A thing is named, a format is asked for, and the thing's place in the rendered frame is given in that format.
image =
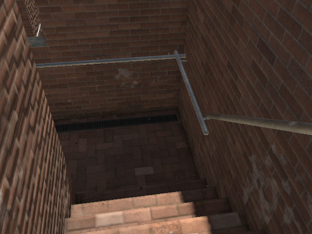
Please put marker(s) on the stairs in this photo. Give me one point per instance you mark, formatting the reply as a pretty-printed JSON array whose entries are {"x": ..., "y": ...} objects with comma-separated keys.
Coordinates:
[{"x": 182, "y": 207}]

